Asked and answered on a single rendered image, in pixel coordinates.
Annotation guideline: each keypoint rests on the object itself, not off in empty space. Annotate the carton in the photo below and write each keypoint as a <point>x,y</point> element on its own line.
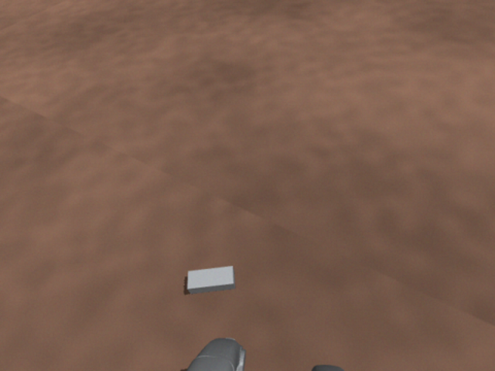
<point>213,279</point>

